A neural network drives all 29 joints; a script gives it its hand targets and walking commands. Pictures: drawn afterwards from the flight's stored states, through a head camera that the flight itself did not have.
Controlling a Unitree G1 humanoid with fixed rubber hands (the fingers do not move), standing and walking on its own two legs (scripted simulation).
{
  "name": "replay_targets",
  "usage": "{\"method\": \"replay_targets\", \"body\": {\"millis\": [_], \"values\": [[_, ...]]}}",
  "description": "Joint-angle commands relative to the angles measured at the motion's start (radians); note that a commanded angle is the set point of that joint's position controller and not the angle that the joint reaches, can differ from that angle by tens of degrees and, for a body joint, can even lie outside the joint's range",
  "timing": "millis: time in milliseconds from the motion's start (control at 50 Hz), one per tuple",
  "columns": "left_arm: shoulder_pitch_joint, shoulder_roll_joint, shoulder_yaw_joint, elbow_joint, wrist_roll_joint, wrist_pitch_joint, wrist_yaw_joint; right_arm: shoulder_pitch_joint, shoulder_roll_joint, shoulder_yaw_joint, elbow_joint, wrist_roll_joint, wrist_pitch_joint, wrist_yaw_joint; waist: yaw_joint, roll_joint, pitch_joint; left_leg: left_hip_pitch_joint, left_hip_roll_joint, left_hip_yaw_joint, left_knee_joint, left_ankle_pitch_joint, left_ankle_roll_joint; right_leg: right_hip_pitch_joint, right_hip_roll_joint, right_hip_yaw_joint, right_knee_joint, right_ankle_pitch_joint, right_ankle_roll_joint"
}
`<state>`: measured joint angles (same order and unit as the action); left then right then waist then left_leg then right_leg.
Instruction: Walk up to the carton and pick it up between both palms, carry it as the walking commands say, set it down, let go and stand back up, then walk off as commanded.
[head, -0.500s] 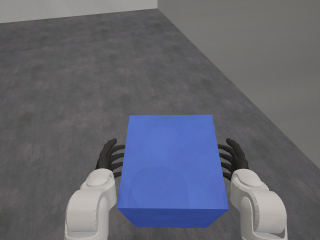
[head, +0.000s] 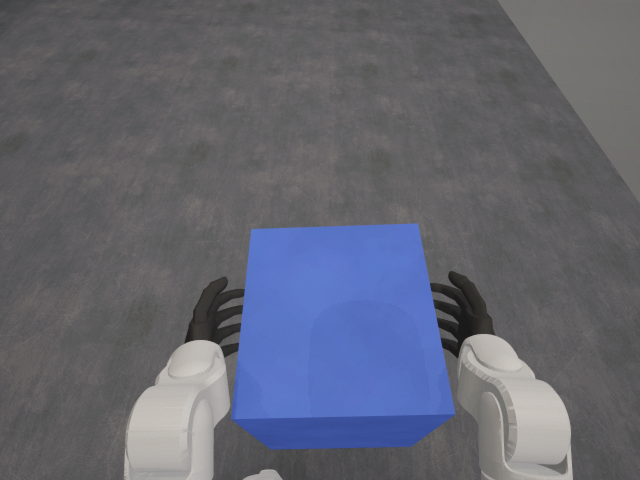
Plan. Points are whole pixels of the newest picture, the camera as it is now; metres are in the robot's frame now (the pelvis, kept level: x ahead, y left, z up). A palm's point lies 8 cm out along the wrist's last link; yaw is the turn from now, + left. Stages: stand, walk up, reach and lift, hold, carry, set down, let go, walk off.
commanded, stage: carry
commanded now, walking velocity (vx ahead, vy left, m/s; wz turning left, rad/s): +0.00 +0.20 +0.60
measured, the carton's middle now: (337, 346) +0.29 +0.01 -0.01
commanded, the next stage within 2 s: none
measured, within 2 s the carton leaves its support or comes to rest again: neither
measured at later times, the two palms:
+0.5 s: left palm out of the picture +0.17 +0.36 +0.10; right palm (262, 320) +0.27 +0.10 +0.11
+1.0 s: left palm out of the picture +0.05 +0.51 +0.12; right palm (56, 361) +0.21 +0.28 +0.11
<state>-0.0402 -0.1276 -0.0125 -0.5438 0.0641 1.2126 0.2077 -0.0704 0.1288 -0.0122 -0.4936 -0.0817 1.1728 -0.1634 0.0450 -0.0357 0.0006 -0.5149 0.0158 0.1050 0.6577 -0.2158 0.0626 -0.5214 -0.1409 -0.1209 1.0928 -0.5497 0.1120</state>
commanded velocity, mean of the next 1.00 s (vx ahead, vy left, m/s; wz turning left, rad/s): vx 0.00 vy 0.20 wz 0.60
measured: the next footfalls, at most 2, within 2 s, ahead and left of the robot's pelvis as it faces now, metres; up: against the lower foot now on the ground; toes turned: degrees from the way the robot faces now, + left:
right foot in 0.14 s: +0.03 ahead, -0.07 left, +0.00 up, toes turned -6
left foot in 0.48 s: +0.01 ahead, +0.33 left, +0.00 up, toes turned +27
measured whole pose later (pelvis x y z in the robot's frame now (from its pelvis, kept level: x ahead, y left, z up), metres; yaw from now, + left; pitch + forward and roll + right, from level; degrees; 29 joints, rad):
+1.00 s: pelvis -0.08 +0.26 +0.02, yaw +35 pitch +3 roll +3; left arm -0.03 -0.13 0.00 -0.48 0.06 1.20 0.20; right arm -0.07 0.13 0.00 -0.48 -0.07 1.21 -0.21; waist -0.03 0.00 -0.09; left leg -0.60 0.02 0.07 1.11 -0.40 -0.06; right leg -0.32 -0.21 -0.23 0.59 -0.30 0.03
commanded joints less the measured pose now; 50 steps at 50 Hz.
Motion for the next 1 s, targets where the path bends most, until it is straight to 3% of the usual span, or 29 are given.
{"method": "replay_targets", "body": {"millis": [0, 60, 100, 120, 140, 160, 180, 200, 220, 260, 300, 400, 440, 460, 480, 500, 520, 560, 600, 700, 740, 780, 800, 820, 840, 860, 880, 920, 980], "values": [[-0.419, -0.971, -0.676, -0.141, -0.363, -0.061, -0.194, -0.273, 0.926, 0.547, -0.099, 0.279, -0.018, 0.155, -0.048, 0.197, -0.383, 0.313, 0.212, -0.285, -0.278, 0.158, 0.121, 0.003, 0.031, 0.03, -0.071, 0.035, -0.036], [-0.37, -0.932, -0.628, -0.097, -0.333, -0.055, -0.189, -0.275, 0.905, 0.575, -0.092, 0.28, -0.003, 0.151, -0.044, 0.163, -0.374, 0.232, 0.213, -0.34, -0.342, 0.071, 0.111, 0.143, 0.061, 0.03, -0.299, 0.051, -0.077], [-0.345, -0.913, -0.59, -0.068, -0.31, -0.05, -0.187, -0.284, 0.901, 0.593, -0.086, 0.283, 0.008, 0.148, -0.034, 0.14, -0.376, 0.141, 0.164, -0.295, -0.349, 0.029, 0.039, 0.329, 0.057, -0.007, -0.524, 0.125, -0.088], [-0.338, -0.905, -0.571, -0.052, -0.299, -0.046, -0.187, -0.29, 0.899, 0.599, -0.078, 0.285, 0.013, 0.145, -0.023, 0.093, -0.37, 0.031, 0.115, -0.24, -0.292, -0.001, -0.027, 0.48, -0.01, 0.027, -0.702, 0.179, -0.099], [-0.33, -0.884, -0.55, -0.032, -0.285, -0.046, -0.184, -0.299, 0.895, 0.61, -0.081, 0.283, 0.023, 0.143, -0.013, -0.132, -0.315, -0.159, -0.015, -0.101, -0.079, -0.081, -0.12, 0.566, -0.242, 0.275, -0.84, 0.067, -0.181], [-0.324, -0.905, -0.535, -0.008, -0.279, -0.044, -0.18, -0.348, 0.875, 0.624, -0.13, 0.289, 0.034, 0.145, -0.03, -0.372, -0.238, -0.235, -0.043, 0.001, 0.329, -0.333, -0.118, 0.383, -0.554, 0.486, -0.891, 0.307, -0.316], [-0.313, -0.917, -0.532, -0.028, -0.282, -0.039, -0.184, -0.366, 0.894, 0.627, -0.133, 0.307, 0.032, 0.149, -0.041, -0.158, -0.187, -0.222, 0.047, -0.093, 0.476, -0.287, -0.1, 0.336, -0.486, 0.363, -0.856, 0.409, -0.291], [-0.32, -0.911, -0.526, -0.041, -0.28, -0.042, -0.187, -0.384, 0.905, 0.643, -0.144, 0.331, 0.032, 0.153, -0.043, -0.091, -0.187, -0.183, 0.066, -0.124, 0.531, -0.236, -0.105, 0.309, -0.417, 0.243, -0.806, 0.391, -0.241], [-0.339, -0.893, -0.521, -0.046, -0.274, -0.039, -0.185, -0.372, 0.903, 0.635, -0.115, 0.333, 0.039, 0.155, -0.048, -0.073, -0.179, -0.177, 0.07, -0.11, 0.557, -0.191, -0.117, 0.301, -0.354, 0.137, -0.769, 0.404, -0.192], [-0.369, -0.871, -0.522, -0.056, -0.279, -0.034, -0.18, -0.354, 0.904, 0.617, -0.076, 0.325, 0.047, 0.152, -0.052, -0.123, -0.167, -0.192, 0.069, -0.058, 0.478, -0.171, -0.13, 0.375, -0.288, 0.024, -0.699, 0.574, -0.152], [-0.359, -0.842, -0.514, -0.056, -0.277, -0.027, -0.174, -0.351, 0.896, 0.61, -0.06, 0.321, 0.053, 0.145, -0.044, -0.17, -0.167, -0.128, 0.069, -0.012, 0.348, -0.203, -0.13, 0.364, -0.287, -0.028, -0.666, 0.684, -0.132], [-0.35, -0.836, -0.513, -0.053, -0.277, -0.017, -0.162, -0.332, 0.868, 0.583, -0.044, 0.303, 0.069, 0.133, -0.027, -0.268, -0.202, -0.003, 0.048, 0.085, 0.051, -0.202, -0.127, 0.412, -0.304, -0.09, -0.599, 0.773, -0.092], [-0.349, -0.854, -0.526, -0.056, -0.281, -0.017, -0.159, -0.306, 0.87, 0.572, -0.039, 0.299, 0.07, 0.137, -0.042, -0.242, -0.248, 0.1, 0.008, 0.115, -0.131, -0.106, -0.111, 0.426, -0.283, -0.12, -0.509, 0.771, -0.05], [-0.346, -0.862, -0.536, -0.067, -0.282, -0.017, -0.16, -0.281, 0.873, 0.568, -0.034, 0.301, 0.066, 0.138, -0.053, -0.14, -0.31, 0.249, -0.005, 0.079, -0.192, -0.046, -0.092, 0.362, -0.233, -0.14, -0.373, 0.723, -0.015], [-0.361, -0.858, -0.552, -0.088, -0.292, -0.013, -0.16, -0.271, 0.875, 0.557, -0.039, 0.3, 0.06, 0.139, -0.073, 0.075, -0.329, 0.392, 0.127, -0.117, -0.212, 0.275, -0.033, 0.16, -0.155, -0.149, -0.178, 0.431, 0.035], [-0.384, -0.877, -0.589, -0.115, -0.314, -0.008, -0.166, -0.258, 0.867, 0.529, -0.029, 0.296, 0.051, 0.141, -0.077, 0.406, -0.315, 0.5, 0.323, -0.427, -0.18, 0.672, 0.085, -0.132, -0.004, -0.15, 0.014, -0.172, 0.082], [-0.385, -0.9, -0.602, -0.102, -0.322, -0.01, -0.172, -0.232, 0.895, 0.521, -0.021, 0.298, 0.045, 0.144, -0.074, 0.343, -0.315, 0.466, 0.306, -0.374, -0.145, 0.787, 0.114, -0.126, -0.008, -0.016, 0.112, -0.208, 0.056], [-0.453, -0.981, -0.656, -0.144, -0.368, -0.026, -0.188, -0.256, 0.95, 0.516, -0.042, 0.292, 0.017, 0.148, -0.067, 0.285, -0.348, 0.424, 0.243, -0.26, -0.153, 0.596, 0.099, -0.124, -0.006, 0.025, 0.108, -0.076, 0.032], [-0.475, -1.016, -0.677, -0.164, -0.382, -0.053, -0.196, -0.286, 0.971, 0.523, -0.07, 0.297, -0.013, 0.155, -0.055, 0.279, -0.387, 0.419, 0.198, -0.216, -0.154, 0.564, 0.104, -0.094, 0.011, 0.03, 0.072, 0.014, 0.01], [-0.39, -0.963, -0.626, -0.114, -0.357, -0.069, -0.192, -0.262, 0.929, 0.557, -0.074, 0.291, -0.016, 0.152, -0.057, 0.189, -0.394, 0.326, 0.229, -0.343, -0.233, 0.339, 0.143, 0.028, 0.058, 0.049, -0.19, 0.058, -0.055], [-0.358, -0.937, -0.592, -0.082, -0.342, -0.065, -0.191, -0.264, 0.915, 0.574, -0.069, 0.291, -0.006, 0.148, -0.054, 0.164, -0.389, 0.244, 0.21, -0.345, -0.245, 0.308, 0.119, 0.141, 0.076, 0.033, -0.33, 0.103, -0.069], [-0.342, -0.923, -0.557, -0.055, -0.325, -0.059, -0.192, -0.268, 0.908, 0.589, -0.057, 0.297, 0.004, 0.143, -0.04, 0.111, -0.385, 0.087, 0.15, -0.286, -0.205, 0.213, 0.044, 0.369, 0.041, 0.014, -0.581, 0.241, -0.08], [-0.333, -0.904, -0.537, -0.039, -0.315, -0.056, -0.193, -0.275, 0.904, 0.589, -0.05, 0.299, 0.011, 0.139, -0.027, -0.027, -0.374, -0.074, 0.084, -0.217, -0.07, 0.09, -0.016, 0.518, -0.116, 0.17, -0.736, 0.263, -0.108], [-0.327, -0.897, -0.52, -0.011, -0.303, -0.056, -0.189, -0.294, 0.883, 0.602, -0.069, 0.295, 0.027, 0.139, -0.031, -0.392, -0.321, -0.234, -0.071, -0.003, 0.302, -0.319, -0.082, 0.473, -0.499, 0.492, -0.841, 0.461, -0.278], [-0.316, -0.922, -0.524, -0.02, -0.303, -0.054, -0.19, -0.336, 0.885, 0.602, -0.09, 0.308, 0.022, 0.147, -0.044, -0.222, -0.281, -0.236, 0.017, -0.097, 0.524, -0.33, -0.084, 0.383, -0.513, 0.435, -0.804, 0.59, -0.314], [-0.319, -0.927, -0.512, -0.031, -0.3, -0.059, -0.192, -0.378, 0.9, 0.622, -0.116, 0.337, 0.018, 0.151, -0.044, -0.111, -0.259, -0.205, 0.041, -0.14, 0.601, -0.275, -0.089, 0.341, -0.443, 0.344, -0.776, 0.543, -0.278], [-0.333, -0.909, -0.502, -0.033, -0.294, -0.057, -0.191, -0.38, 0.899, 0.622, -0.094, 0.345, 0.025, 0.153, -0.049, -0.043, -0.234, -0.19, 0.049, -0.149, 0.627, -0.212, -0.1, 0.311, -0.379, 0.229, -0.745, 0.503, -0.223], [-0.371, -0.895, -0.503, -0.049, -0.302, -0.053, -0.184, -0.345, 0.909, 0.602, -0.041, 0.339, 0.032, 0.152, -0.057, -0.077, -0.203, -0.2, 0.047, -0.094, 0.548, -0.165, -0.125, 0.363, -0.301, 0.087, -0.69, 0.588, -0.176], [-0.373, -0.86, -0.495, -0.049, -0.3, -0.042, -0.176, -0.341, 0.908, 0.588, -0.02, 0.328, 0.036, 0.142, -0.05, -0.174, -0.196, -0.143, 0.043, -0.028, 0.382, -0.207, -0.133, 0.374, -0.308, 0.025, -0.674, 0.708, -0.16]]}}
